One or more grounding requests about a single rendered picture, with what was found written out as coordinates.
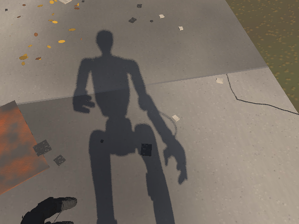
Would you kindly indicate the left robot hand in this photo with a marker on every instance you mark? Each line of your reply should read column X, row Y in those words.
column 48, row 208

